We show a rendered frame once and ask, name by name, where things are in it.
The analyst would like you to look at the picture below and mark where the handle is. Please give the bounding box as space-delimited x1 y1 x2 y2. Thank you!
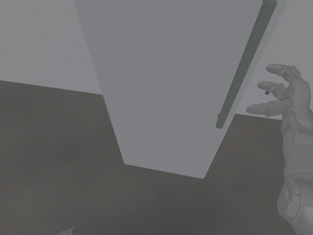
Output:
216 0 277 129

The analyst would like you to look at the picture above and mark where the right robot upper arm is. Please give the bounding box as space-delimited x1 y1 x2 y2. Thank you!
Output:
277 179 313 235

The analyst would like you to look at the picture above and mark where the right robot forearm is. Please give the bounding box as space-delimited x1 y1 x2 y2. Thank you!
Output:
281 106 313 183

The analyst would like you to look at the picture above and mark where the fridge door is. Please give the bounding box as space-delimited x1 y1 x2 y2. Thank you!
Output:
73 0 287 179

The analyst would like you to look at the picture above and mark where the robot right hand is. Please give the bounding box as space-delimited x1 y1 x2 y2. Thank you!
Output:
246 64 311 117

